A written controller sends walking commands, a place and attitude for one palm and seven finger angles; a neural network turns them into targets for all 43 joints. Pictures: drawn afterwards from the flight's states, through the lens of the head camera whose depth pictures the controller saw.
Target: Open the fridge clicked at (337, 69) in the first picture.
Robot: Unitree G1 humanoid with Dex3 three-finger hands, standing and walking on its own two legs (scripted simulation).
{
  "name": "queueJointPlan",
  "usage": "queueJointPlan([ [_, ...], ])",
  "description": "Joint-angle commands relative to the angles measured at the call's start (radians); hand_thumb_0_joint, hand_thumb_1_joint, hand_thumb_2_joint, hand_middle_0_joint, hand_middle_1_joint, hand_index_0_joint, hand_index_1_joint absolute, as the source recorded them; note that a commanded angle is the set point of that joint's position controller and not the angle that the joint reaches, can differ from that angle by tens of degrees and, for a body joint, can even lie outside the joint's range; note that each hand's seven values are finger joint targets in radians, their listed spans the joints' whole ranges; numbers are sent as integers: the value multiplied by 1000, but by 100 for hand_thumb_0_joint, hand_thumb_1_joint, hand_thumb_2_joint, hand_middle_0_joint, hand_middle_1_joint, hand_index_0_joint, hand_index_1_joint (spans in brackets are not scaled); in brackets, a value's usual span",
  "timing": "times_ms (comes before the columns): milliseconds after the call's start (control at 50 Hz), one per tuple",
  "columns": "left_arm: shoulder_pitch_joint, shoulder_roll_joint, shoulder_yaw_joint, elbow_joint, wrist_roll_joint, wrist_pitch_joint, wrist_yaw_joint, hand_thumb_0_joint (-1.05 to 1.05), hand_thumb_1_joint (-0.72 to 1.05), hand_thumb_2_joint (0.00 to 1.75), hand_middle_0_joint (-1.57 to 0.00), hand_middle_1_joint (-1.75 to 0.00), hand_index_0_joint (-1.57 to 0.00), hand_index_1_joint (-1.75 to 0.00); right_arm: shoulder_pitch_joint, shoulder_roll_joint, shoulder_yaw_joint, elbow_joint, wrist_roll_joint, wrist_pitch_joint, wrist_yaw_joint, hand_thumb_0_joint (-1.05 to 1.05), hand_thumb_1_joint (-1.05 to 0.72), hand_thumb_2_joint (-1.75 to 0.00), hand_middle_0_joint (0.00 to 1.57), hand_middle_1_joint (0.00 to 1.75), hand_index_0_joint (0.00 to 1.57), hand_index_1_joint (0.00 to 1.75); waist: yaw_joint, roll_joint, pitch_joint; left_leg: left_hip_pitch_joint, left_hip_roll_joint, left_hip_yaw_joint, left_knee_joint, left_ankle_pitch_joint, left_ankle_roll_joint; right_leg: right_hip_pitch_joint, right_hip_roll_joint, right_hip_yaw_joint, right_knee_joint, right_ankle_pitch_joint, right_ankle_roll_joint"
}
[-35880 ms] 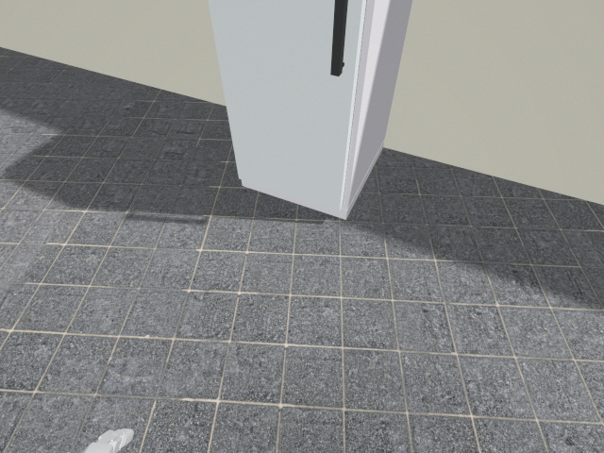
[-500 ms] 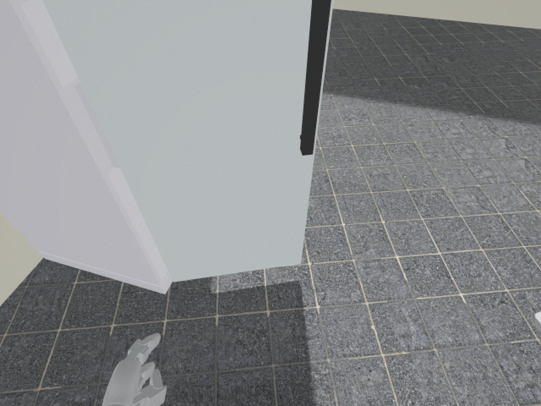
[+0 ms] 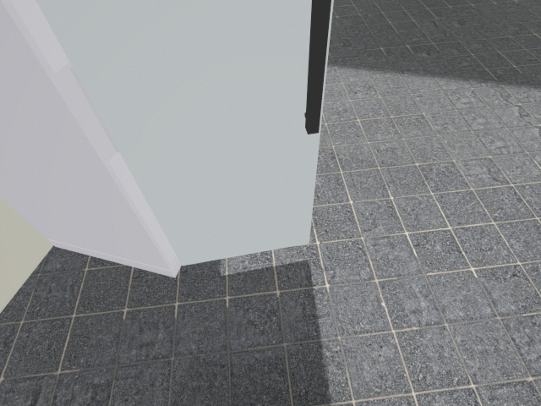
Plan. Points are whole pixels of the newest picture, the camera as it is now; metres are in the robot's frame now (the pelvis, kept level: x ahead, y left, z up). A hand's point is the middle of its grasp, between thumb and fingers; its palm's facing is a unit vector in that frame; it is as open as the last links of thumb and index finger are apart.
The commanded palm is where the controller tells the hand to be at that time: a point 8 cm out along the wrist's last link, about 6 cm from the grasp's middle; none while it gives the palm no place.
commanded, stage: let the arm hang, fingers relaxed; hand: right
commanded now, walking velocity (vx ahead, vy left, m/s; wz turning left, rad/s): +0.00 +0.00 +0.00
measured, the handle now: (316, 22) +0.73 -0.05 +0.19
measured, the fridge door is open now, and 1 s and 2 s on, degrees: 64 64 64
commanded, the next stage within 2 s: look to check the result in 0.66 s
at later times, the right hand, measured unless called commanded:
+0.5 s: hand out of the picture +0.04 -0.18 -0.17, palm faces -0.01 +0.98 -0.19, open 7.3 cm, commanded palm none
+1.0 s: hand out of the picture +0.01 -0.18 -0.17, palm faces -0.01 +0.98 -0.18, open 7.4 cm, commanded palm none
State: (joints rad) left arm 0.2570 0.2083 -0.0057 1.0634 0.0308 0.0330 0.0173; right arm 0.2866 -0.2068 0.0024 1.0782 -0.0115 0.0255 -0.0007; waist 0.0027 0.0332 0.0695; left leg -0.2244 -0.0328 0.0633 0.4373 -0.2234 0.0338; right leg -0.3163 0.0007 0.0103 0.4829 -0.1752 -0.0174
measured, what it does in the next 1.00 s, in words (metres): stands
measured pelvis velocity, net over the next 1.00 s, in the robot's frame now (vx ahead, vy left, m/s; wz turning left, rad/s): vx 0.02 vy -0.01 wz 0.03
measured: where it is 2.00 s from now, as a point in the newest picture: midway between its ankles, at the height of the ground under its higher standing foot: outside the picture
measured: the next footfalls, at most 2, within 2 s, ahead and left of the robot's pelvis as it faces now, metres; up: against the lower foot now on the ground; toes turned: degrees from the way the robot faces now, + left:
none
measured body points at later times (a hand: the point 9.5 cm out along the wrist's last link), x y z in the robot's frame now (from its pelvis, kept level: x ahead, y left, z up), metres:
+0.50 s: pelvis +0.01 -0.01 +0.00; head +0.01 -0.01 +0.45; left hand +0.01 +0.21 -0.16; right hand +0.04 -0.23 -0.16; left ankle +0.01 +0.10 -0.74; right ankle +0.05 -0.11 -0.74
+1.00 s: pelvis +0.02 -0.01 +0.01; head +0.03 -0.01 +0.45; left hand +0.01 +0.22 -0.16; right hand +0.01 -0.23 -0.16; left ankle +0.01 +0.10 -0.74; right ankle +0.05 -0.11 -0.74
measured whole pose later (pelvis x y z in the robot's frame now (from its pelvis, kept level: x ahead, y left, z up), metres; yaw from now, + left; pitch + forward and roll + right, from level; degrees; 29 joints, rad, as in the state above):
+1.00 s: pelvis +0.02 -0.01 +0.01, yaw +2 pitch -1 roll +0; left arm 0.24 0.15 0.00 1.14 0.02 0.01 0.03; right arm 0.27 -0.16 0.00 1.16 -0.01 -0.01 -0.02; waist 0.00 0.00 0.04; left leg -0.16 -0.02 0.02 0.39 -0.22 0.02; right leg -0.22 0.01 -0.03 0.40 -0.16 -0.03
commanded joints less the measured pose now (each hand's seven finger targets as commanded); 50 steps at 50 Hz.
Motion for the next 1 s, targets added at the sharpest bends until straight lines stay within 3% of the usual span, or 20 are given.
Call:
queueJointPlan([
  [0,6,121,30,-35,-10,-32,18,0,90,90,-20,-30,-20,-30,-18,-132,-32,-21,0,-41,-18,0,-90,-90,20,30,20,30,8,-70,-110,24,137,-157,-138,-29,32,79,-89,85,-83,11,-13],
  [80,33,94,28,2,-10,-30,22,0,90,90,-20,-30,-20,-30,3,-97,-26,24,1,-34,-22,0,-90,-90,20,30,20,30,5,-63,-48,8,123,-139,-134,-55,25,58,-99,97,-125,-26,-20],
  [120,42,81,27,11,-10,-30,22,0,90,90,-20,-30,-20,-30,13,-87,-24,35,0,-34,-25,0,-90,-90,20,30,20,30,3,-29,-40,13,125,-138,-136,-51,23,56,-97,90,-127,-15,-19],
  [240,58,54,23,27,-8,-34,21,0,90,90,-20,-30,-20,-30,26,-68,-23,43,0,-34,-29,0,-90,-90,20,30,20,30,0,-24,-48,18,122,-129,-116,-30,16,65,-98,90,-146,-5,-23],
  [360,50,44,20,41,-7,-35,20,0,90,90,-20,-30,-20,-30,15,-54,-23,37,-2,-34,-32,0,-90,-90,20,30,20,30,1,-26,-10,-4,121,-132,-117,-27,10,67,-97,88,-163,-5,-20],
  [560,37,47,20,37,-7,-40,20,0,90,90,-20,-30,-20,-30,8,-59,-26,33,-1,-38,-29,0,-90,-90,20,30,20,30,1,-63,-23,14,120,-140,-123,-3,10,81,-96,81,-171,4,-17],
  [820,38,47,20,45,-12,-41,24,0,90,90,-20,-30,-20,-30,25,-54,-23,46,0,-42,-31,0,-90,-90,20,30,20,30,4,-37,-41,20,125,-139,-128,33,9,127,-99,72,-153,65,-18],
  [980,34,45,21,50,-11,-36,24,0,90,90,-20,-30,-20,-30,32,-47,-21,56,-1,-40,-32,0,-90,-90,20,30,20,30,6,-41,-8,0,120,-144,-141,-11,9,116,-97,73,-166,6,-16],
])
